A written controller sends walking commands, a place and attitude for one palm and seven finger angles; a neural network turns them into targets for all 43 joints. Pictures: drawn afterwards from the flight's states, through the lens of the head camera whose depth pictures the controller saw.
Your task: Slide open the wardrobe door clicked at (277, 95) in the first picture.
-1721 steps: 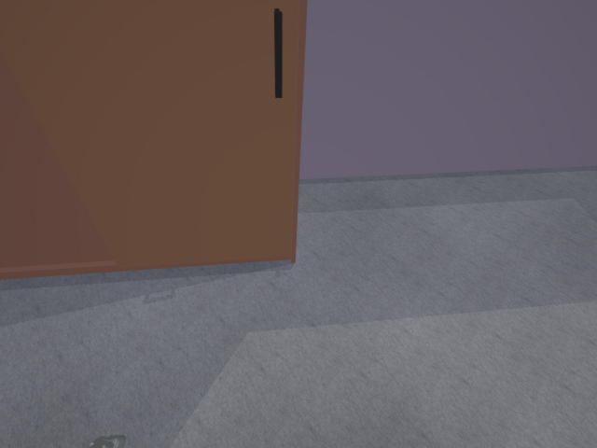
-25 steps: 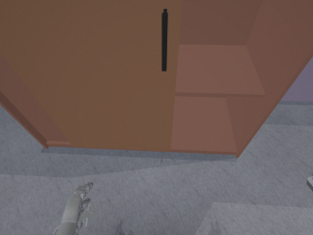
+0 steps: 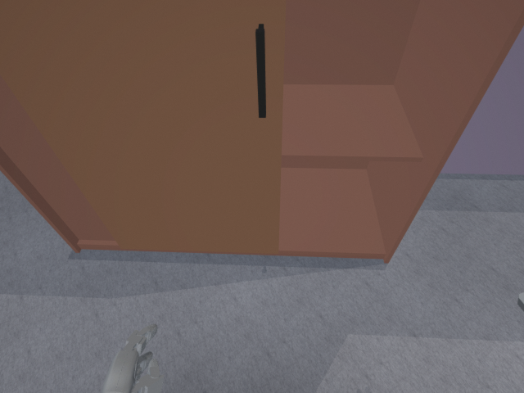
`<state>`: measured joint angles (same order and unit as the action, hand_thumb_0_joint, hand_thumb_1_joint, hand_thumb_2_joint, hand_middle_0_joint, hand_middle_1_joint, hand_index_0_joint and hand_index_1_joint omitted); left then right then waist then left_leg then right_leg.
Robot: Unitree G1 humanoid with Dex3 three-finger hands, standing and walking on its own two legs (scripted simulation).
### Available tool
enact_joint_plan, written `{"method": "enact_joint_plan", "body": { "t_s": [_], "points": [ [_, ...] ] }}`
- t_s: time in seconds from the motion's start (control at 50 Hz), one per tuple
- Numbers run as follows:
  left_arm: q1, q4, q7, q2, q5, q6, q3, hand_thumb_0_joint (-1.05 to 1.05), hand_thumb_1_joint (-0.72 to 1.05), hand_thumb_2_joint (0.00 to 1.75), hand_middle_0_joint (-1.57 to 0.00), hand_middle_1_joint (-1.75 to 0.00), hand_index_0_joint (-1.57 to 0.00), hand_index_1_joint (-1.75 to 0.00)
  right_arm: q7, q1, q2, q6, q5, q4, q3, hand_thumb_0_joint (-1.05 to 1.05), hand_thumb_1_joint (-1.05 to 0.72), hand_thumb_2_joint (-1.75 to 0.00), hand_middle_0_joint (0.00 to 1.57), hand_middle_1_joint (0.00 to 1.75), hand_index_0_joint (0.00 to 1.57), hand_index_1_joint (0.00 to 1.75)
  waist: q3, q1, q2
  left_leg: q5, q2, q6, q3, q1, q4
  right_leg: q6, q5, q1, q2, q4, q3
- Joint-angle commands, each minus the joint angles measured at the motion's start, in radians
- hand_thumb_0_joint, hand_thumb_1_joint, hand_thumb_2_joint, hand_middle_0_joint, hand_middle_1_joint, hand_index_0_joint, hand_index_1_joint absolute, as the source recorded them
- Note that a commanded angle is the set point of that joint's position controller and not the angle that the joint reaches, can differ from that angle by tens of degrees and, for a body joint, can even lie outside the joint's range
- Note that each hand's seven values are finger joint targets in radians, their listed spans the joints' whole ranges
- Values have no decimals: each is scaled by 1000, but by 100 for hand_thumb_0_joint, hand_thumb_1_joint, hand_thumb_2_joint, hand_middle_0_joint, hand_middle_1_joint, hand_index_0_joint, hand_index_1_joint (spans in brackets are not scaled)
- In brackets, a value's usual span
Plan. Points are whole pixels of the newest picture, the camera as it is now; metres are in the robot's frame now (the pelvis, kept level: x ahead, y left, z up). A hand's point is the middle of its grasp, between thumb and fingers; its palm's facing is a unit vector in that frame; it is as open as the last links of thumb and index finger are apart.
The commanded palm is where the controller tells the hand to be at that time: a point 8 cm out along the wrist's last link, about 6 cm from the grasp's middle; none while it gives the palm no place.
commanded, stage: stop stepping back and stand still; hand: right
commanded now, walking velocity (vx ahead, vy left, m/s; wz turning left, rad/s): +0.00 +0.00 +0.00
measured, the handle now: (261, 73) +0.74 +0.03 +0.11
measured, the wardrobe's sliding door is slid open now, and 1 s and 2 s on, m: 0.46 0.46 0.46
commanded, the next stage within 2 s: let the arm hang, fingers relaxed in 0.12 s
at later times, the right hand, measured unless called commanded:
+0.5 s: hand out of the picture +0.07 -0.16 -0.17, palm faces -0.04 +0.98 -0.17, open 7.4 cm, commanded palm none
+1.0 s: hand out of the picture +0.01 -0.17 -0.18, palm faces +0.01 +0.98 -0.22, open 7.4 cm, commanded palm none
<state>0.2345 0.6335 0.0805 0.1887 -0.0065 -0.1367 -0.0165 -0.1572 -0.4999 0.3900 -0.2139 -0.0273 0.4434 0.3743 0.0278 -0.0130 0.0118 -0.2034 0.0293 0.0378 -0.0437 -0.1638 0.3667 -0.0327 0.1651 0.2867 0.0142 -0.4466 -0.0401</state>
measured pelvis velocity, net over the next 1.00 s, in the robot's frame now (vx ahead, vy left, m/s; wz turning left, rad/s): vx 0.00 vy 0.01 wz -0.01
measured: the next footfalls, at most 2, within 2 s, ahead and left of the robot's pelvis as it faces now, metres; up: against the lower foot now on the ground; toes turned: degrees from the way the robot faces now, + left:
none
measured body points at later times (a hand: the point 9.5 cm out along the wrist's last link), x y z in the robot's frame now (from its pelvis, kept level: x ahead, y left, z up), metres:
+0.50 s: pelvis +0.00 +0.01 -0.01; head +0.03 +0.00 +0.44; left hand +0.11 +0.27 -0.14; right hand +0.07 -0.21 -0.16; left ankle -0.01 +0.15 -0.74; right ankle +0.05 -0.09 -0.74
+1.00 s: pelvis +0.00 +0.01 +0.00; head +0.01 +0.02 +0.45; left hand +0.02 +0.24 -0.16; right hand +0.01 -0.22 -0.16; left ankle -0.01 +0.15 -0.74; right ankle +0.05 -0.09 -0.74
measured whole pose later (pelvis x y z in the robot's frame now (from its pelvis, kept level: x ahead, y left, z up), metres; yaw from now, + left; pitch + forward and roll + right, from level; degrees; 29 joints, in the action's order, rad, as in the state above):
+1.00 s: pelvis +0.00 +0.01 +0.00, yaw -1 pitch -1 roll +1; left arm 0.25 1.09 0.02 0.17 -0.03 0.03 0.00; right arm -0.02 -0.26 0.18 0.01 0.01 -1.10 0.00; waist 0.03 0.01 -0.02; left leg -0.26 0.04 0.02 -0.06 -0.19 0.46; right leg -0.02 0.18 0.29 0.01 -0.47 -0.03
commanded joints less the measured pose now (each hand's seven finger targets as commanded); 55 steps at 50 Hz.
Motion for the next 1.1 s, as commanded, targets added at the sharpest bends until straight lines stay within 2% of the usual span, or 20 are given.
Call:
{"method": "enact_joint_plan", "body": {
  "t_s": [0.0,0.08,0.18,0.2,0.22,0.24,0.28,0.3,0.34,0.38,0.4,0.46,0.54,0.58,0.64,0.7,0.8,0.88,0.96,1.08],
  "points": [
    [-105,-151,3,136,8,-67,51,0,90,90,-20,-30,-20,-30,-14,10,158,-69,-6,157,127,0,-90,-90,20,30,20,30,-67,-3,-100,-53,-27,-28,39,46,-54,17,275,53,52,171,101],
    [-108,-145,1,137,9,-67,50,0,90,90,-20,-30,-20,-30,-7,20,142,-64,-8,118,106,0,-90,-90,20,30,20,30,-50,2,-60,-57,-26,-27,41,12,-79,21,256,33,50,163,94],
    [-112,-145,5,138,9,-68,50,0,90,90,-20,-30,-20,-30,-6,73,167,-62,-7,170,109,0,-90,-90,20,30,20,30,-101,-1,-53,21,-22,-26,44,30,-71,20,119,-21,36,127,78],
    [-147,105,-92,329,11,-87,87,0,90,90,-20,-30,-20,-30,126,76,6,93,49,-631,-263,0,-90,-90,20,30,20,30,-54,44,-55,176,77,-54,-10,-71,113,11,-225,60,87,-40,123],
    [-85,87,-91,288,17,-1,91,0,90,90,-20,-30,-20,-30,145,91,11,178,42,-636,-248,0,-90,-90,20,30,20,30,-121,34,-91,85,74,-54,29,-105,95,19,-273,-29,107,-29,92],
    [-77,64,-86,280,14,22,87,0,90,90,-20,-30,-20,-30,149,101,-3,204,41,-623,-255,0,-90,-90,20,30,20,30,-106,33,-130,-17,51,-48,5,-122,120,6,-224,-12,126,-14,108],
    [-89,75,-83,262,-2,47,71,0,90,90,-20,-30,-20,-30,154,116,-13,202,51,-718,-278,0,-90,-90,20,30,20,30,-143,17,-55,-53,28,-45,6,-76,187,-32,-218,45,146,0,167],
    [-94,81,-82,255,-8,58,64,0,90,90,-20,-30,-20,-30,155,129,-5,203,53,-777,-286,0,-90,-90,20,30,20,30,-137,12,19,-24,29,-47,11,-53,184,-38,-223,51,137,-2,174],
    [-95,105,-82,249,-16,74,60,0,90,90,-20,-30,-20,-30,154,162,11,198,58,-896,-296,0,-90,-90,20,30,20,30,-164,9,137,86,62,-55,42,-26,155,-30,-250,35,106,-43,156],
    [-82,132,-81,206,-18,95,50,0,90,90,-20,-30,-20,-30,149,196,3,206,54,-1008,-316,0,-90,-90,20,30,20,30,-158,19,158,150,101,-65,70,-43,137,-10,-229,5,70,-69,116],
    [-81,148,-79,198,-20,106,46,0,90,90,-20,-30,-20,-30,147,219,2,211,52,-1056,-326,0,-90,-90,20,30,20,30,-140,24,130,138,110,-69,80,-64,124,-3,-198,-8,57,-68,106],
    [-90,181,-76,184,-21,128,40,0,90,90,-20,-30,-20,-30,142,236,6,215,47,-1169,-340,0,-90,-90,20,30,20,30,-97,22,-22,41,104,-67,90,-86,79,4,-110,-16,51,-39,103],
    [-64,245,-66,146,-24,140,40,0,90,90,-20,-30,-20,-30,139,207,-38,215,44,-1302,-335,0,-90,-90,20,30,20,30,-70,19,-187,-80,83,-73,91,-70,34,0,29,12,59,8,121],
    [-47,269,-62,146,-20,145,41,0,90,90,-20,-30,-20,-30,140,198,-37,215,42,-1349,-341,0,-90,-90,20,30,20,30,-73,16,-175,-85,84,-73,89,-52,13,1,47,13,63,5,124],
    [-5,306,-57,135,-18,149,43,0,90,90,-20,-30,-20,-30,142,206,-49,213,40,-1403,-345,0,-90,-90,20,30,20,30,-46,24,-111,-132,84,-78,87,-74,-14,4,80,13,66,18,127],
    [26,336,-54,129,-16,148,44,0,90,90,-20,-30,-20,-30,140,202,-70,212,40,-1443,-351,0,-90,-90,20,30,20,30,-27,25,-34,-123,80,-73,76,-83,-22,-1,54,-3,76,30,131],
    [47,379,-53,115,-16,145,40,0,90,90,-20,-30,-20,-30,134,188,-91,210,39,-1490,-358,0,-90,-90,20,30,20,30,2,23,23,-111,78,-66,70,-90,-28,-2,28,-21,78,47,120],
    [50,405,-54,100,-17,147,39,0,90,90,-20,-30,-20,-30,131,185,-97,212,40,-1509,-357,0,-90,-90,20,30,20,30,39,19,39,-142,77,-64,69,-99,-36,-2,57,-6,75,66,114],
    [54,421,-55,95,-16,143,37,0,90,90,-20,-30,-20,-30,128,184,-99,209,40,-1515,-355,0,-90,-90,20,30,20,30,29,14,43,-117,77,-60,67,-84,-33,-1,19,-20,73,65,108],
    [38,435,-52,82,-15,136,36,0,90,90,-20,-30,-20,-30,128,191,-109,207,40,-1522,-351,0,-90,-90,20,30,20,30,11,12,-33,-48,76,-57,65,-51,-19,-3,-24,-29,81,76,111]
  ]
}}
